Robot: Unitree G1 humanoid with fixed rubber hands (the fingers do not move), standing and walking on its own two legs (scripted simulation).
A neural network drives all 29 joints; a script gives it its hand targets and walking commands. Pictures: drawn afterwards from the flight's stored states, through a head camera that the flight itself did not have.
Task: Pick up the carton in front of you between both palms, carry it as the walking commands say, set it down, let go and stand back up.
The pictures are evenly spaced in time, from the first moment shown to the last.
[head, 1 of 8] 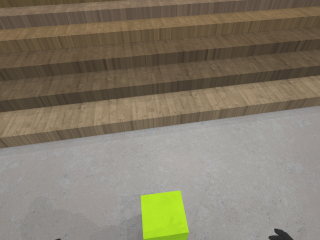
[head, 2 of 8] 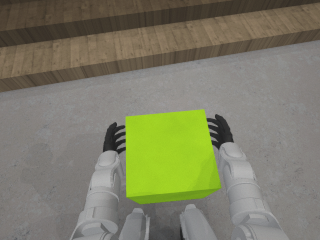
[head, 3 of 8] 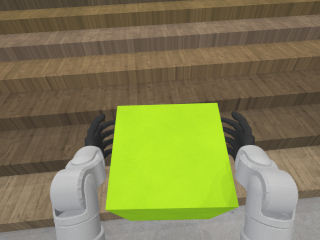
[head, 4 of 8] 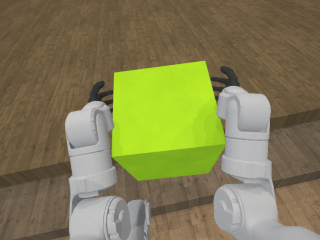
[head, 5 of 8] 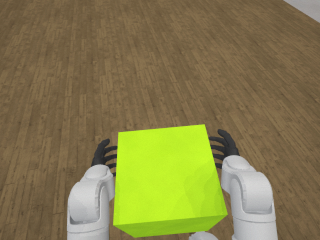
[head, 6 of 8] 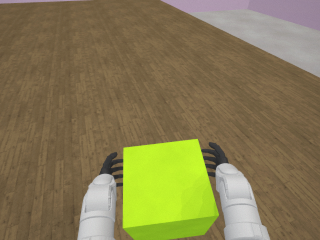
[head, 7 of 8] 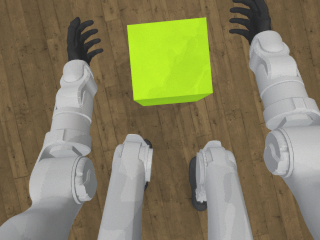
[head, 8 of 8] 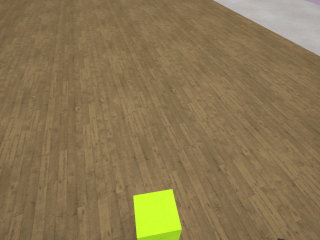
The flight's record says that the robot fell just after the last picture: no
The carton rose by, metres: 1.95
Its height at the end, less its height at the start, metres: +1.20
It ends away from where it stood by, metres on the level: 6.23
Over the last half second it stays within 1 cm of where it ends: yes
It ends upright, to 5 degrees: yes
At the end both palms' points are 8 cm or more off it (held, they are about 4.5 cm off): yes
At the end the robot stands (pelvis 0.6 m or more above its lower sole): yes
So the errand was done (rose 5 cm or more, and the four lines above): yes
